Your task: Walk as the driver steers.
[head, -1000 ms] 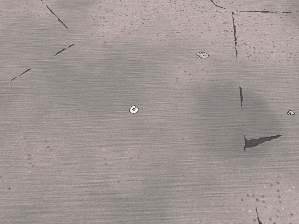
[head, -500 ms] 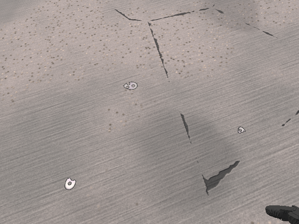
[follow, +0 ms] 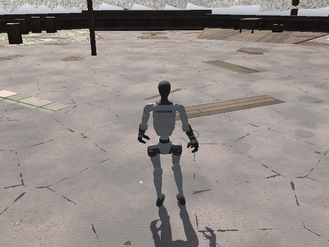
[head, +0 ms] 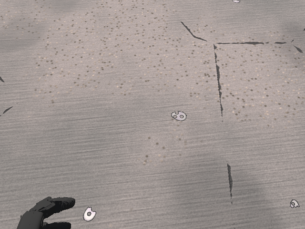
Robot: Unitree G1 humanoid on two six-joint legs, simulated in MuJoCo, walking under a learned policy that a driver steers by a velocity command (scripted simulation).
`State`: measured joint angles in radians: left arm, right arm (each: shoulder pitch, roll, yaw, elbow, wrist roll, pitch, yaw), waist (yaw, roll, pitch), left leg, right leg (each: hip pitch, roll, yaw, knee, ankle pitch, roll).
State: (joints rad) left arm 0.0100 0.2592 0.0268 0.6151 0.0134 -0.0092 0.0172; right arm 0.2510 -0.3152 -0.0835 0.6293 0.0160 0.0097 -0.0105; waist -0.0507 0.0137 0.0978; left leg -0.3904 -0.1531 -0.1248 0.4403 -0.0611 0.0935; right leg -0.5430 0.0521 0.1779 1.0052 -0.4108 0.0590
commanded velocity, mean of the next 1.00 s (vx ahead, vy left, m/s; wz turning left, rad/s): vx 0.01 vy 0.00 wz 0.44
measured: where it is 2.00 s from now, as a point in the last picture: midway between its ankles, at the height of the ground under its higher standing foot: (169, 172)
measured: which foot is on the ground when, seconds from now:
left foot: down 0.00-0.22, up 0.24-0.64, down 0.66-1.00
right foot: up 0.00-0.20, down 0.22-0.68, up 0.70-1.00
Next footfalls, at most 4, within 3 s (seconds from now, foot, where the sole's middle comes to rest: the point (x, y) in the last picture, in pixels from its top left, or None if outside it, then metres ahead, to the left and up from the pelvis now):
0.22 right None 0.18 -0.16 -0.77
0.66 left None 0.03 0.06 -0.77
1.12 right None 0.11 -0.16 -0.77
1.56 left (131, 208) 0.49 0.09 -0.77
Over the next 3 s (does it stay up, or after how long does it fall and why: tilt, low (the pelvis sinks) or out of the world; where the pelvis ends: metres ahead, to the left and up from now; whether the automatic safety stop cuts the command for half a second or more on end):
stays up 1.52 0.08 -0.01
